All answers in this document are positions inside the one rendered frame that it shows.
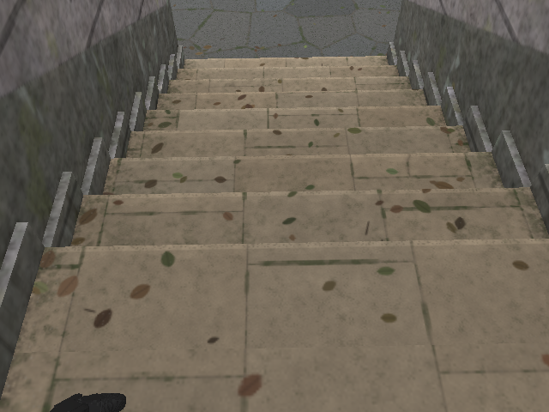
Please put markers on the stairs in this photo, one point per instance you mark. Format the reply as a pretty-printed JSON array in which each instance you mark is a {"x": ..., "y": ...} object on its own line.
[{"x": 298, "y": 150}]

